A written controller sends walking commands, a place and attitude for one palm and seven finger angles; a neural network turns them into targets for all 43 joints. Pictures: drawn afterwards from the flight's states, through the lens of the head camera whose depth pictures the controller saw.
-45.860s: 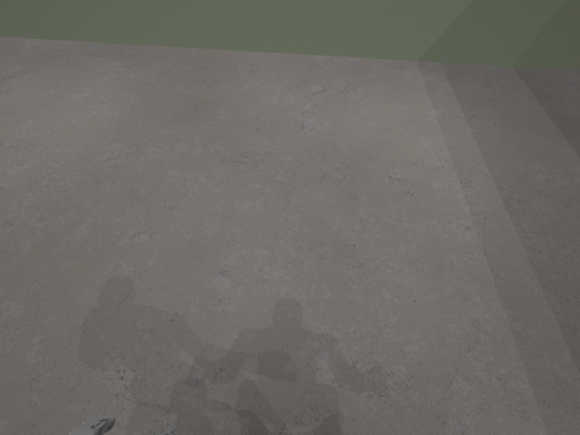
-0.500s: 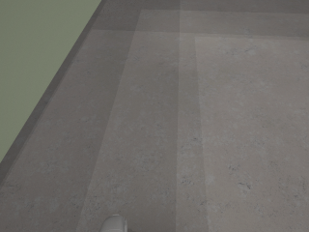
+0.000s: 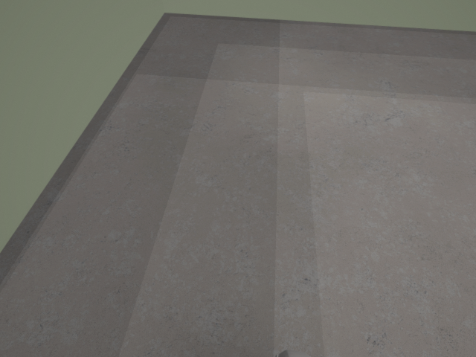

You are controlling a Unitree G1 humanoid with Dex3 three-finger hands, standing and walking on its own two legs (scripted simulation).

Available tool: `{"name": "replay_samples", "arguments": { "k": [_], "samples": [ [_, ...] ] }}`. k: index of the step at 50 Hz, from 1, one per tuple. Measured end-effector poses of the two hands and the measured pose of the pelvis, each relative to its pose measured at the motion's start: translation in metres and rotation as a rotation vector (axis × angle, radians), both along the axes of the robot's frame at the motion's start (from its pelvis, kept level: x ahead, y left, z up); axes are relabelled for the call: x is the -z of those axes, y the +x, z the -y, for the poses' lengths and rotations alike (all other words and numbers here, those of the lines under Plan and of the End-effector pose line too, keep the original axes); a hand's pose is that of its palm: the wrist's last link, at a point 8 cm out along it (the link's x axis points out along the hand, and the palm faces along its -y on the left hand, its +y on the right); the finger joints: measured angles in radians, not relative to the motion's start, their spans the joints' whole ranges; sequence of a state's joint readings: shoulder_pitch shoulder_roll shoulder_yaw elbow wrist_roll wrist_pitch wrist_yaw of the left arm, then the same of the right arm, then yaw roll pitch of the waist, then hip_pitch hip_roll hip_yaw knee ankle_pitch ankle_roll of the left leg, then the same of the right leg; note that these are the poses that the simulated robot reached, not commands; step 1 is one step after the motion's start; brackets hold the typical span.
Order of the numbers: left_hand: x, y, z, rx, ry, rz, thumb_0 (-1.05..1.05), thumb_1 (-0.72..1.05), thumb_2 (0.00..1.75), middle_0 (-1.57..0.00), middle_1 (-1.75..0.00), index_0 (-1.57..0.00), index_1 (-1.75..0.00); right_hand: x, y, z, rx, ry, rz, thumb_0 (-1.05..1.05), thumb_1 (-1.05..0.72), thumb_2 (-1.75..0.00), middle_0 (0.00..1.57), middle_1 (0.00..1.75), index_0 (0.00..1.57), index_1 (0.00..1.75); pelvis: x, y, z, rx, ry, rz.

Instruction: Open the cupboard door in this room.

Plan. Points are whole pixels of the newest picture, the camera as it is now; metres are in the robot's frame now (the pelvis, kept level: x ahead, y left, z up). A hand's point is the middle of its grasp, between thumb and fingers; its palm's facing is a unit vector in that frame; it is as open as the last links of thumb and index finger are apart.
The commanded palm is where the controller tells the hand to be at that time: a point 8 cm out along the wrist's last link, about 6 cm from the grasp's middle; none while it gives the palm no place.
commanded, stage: turn to face it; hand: left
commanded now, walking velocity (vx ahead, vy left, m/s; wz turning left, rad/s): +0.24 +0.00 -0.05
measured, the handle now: out of the picture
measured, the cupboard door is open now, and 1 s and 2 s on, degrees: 49 49 49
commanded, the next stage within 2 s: none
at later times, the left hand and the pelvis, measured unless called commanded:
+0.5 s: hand (177, 312) +0.23 +0.15 -0.17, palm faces +0.26 -0.94 -0.20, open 7.2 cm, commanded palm none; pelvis +0.18 -0.05 +0.00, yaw +14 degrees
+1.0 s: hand (178, 313) +0.22 +0.14 -0.15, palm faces +0.50 -0.81 -0.31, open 7.4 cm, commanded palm none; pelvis +0.25 -0.08 +0.00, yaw +31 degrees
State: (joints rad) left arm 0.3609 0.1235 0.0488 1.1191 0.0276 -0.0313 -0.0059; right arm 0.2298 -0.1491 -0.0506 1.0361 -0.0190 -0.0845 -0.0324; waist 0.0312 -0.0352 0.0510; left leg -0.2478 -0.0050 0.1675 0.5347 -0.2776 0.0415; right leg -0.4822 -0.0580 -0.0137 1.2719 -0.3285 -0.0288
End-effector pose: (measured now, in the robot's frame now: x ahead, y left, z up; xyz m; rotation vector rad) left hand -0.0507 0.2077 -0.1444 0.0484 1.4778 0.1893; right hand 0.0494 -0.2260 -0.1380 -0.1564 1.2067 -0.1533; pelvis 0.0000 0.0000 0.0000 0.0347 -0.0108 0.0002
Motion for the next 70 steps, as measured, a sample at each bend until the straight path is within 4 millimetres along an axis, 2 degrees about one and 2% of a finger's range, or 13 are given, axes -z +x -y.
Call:
{"name": "replay_samples", "arguments": {
  "k": [3, 10, 13, 16, 20, 26, 31, 42, 47, 53, 62, 66, 70],
  "samples": [
    [-0.009, 0.076, -0.007, 0.045, 0.040, 0.112, 0.02, 0.93, 0.90, -0.20, -0.30, -0.20, -0.30, -0.002, -0.017, 0.014, 0.021, -0.006, -0.128, -0.01, -0.96, -0.90, 0.20, 0.30, 0.20, 0.30, -0.006, 0.029, 0.004, 0.006, -0.005, -0.004],
    [-0.017, 0.211, -0.013, 0.126, 0.139, 0.245, 0.03, 0.95, 0.90, -0.20, -0.30, -0.20, -0.30, 0.006, -0.031, 0.035, 0.081, 0.046, -0.367, 0.00, -0.93, -0.90, 0.20, 0.30, 0.20, 0.30, 0.003, 0.102, 0.040, -0.033, 0.000, -0.012],
    [-0.017, 0.248, -0.002, 0.105, 0.164, 0.308, 0.02, 0.94, 0.90, -0.20, -0.30, -0.20, -0.30, 0.013, -0.012, 0.045, 0.064, 0.064, -0.434, 0.00, -0.93, -0.90, 0.20, 0.30, 0.20, 0.30, 0.010, 0.125, 0.052, -0.080, -0.008, -0.014],
    [-0.021, 0.263, 0.011, 0.054, 0.157, 0.337, 0.01, 0.93, 0.90, -0.20, -0.30, -0.20, -0.30, 0.010, 0.034, 0.056, 0.014, 0.048, -0.410, 0.01, -0.92, -0.90, 0.20, 0.30, 0.20, 0.30, 0.004, 0.141, 0.058, -0.130, -0.008, -0.010],
    [-0.018, 0.263, 0.026, -0.022, 0.118, 0.317, 0.00, 0.92, 0.90, -0.20, -0.30, -0.20, -0.30, 0.003, 0.123, 0.062, -0.070, 0.020, -0.267, 0.01, -0.92, -0.90, 0.19, 0.30, 0.20, 0.30, -0.004, 0.160, 0.059, -0.185, -0.011, -0.019],
    [-0.001, 0.253, 0.011, -0.133, 0.099, 0.287, -0.01, 0.94, 0.90, -0.20, -0.30, -0.21, -0.30, -0.012, 0.255, 0.046, -0.232, -0.032, -0.025, 0.01, -0.92, -0.90, 0.19, 0.30, 0.19, 0.30, 0.002, 0.181, 0.049, -0.259, -0.037, -0.017],
    [0.019, 0.240, -0.008, -0.196, 0.095, 0.224, 0.00, 0.93, 0.90, -0.20, -0.30, -0.20, -0.30, -0.019, 0.327, 0.025, -0.335, -0.075, 0.131, 0.00, -0.92, -0.90, 0.19, 0.30, 0.20, 0.30, 0.016, 0.196, 0.037, -0.302, -0.053, -0.024],
    [-0.022, 0.249, -0.009, -0.293, 0.190, 0.236, 0.01, 0.91, 0.90, -0.20, -0.30, -0.20, -0.30, -0.018, 0.365, 0.025, -0.449, -0.038, 0.052, 0.00, -0.91, -0.90, 0.20, 0.30, 0.20, 0.30, -0.004, 0.227, 0.056, -0.417, -0.057, -0.045],
    [-0.028, 0.249, 0.013, -0.330, 0.254, 0.251, 0.01, 0.91, 0.90, -0.20, -0.30, -0.20, -0.30, 0.007, 0.381, 0.041, -0.479, 0.000, -0.013, 0.01, -0.91, -0.90, 0.20, 0.30, 0.20, 0.30, 0.006, 0.244, 0.079, -0.487, -0.034, -0.044],
    [-0.035, 0.228, 0.051, -0.428, 0.236, 0.191, 0.01, 0.91, 0.90, -0.20, -0.30, -0.20, -0.30, 0.005, 0.405, 0.039, -0.553, 0.005, -0.069, 0.01, -0.91, -0.90, 0.20, 0.30, 0.20, 0.30, -0.005, 0.256, 0.089, -0.584, -0.008, -0.031],
    [-0.014, 0.183, 0.091, -0.618, 0.154, 0.139, 0.01, 0.90, 0.90, -0.20, -0.30, -0.21, -0.30, -0.008, 0.448, -0.017, -0.751, -0.009, -0.034, 0.01, -0.91, -0.90, 0.19, 0.30, 0.20, 0.30, -0.004, 0.260, 0.087, -0.728, -0.010, -0.029],
    [0.008, 0.152, 0.094, -0.700, 0.123, 0.103, 0.01, 0.90, 0.90, -0.20, -0.30, -0.21, -0.30, -0.009, 0.465, -0.054, -0.839, -0.016, 0.060, 0.01, -0.91, -0.90, 0.19, 0.30, 0.20, 0.30, 0.010, 0.254, 0.077, -0.784, -0.028, -0.026],
    [0.005, 0.140, 0.085, -0.741, 0.139, 0.074, 0.01, 0.91, 0.90, -0.20, -0.30, -0.20, -0.30, -0.020, 0.468, -0.066, -0.878, -0.027, 0.100, 0.01, -0.91, -0.90, 0.20, 0.30, 0.20, 0.30, 0.005, 0.253, 0.076, -0.819, -0.041, -0.018]
  ]
}}
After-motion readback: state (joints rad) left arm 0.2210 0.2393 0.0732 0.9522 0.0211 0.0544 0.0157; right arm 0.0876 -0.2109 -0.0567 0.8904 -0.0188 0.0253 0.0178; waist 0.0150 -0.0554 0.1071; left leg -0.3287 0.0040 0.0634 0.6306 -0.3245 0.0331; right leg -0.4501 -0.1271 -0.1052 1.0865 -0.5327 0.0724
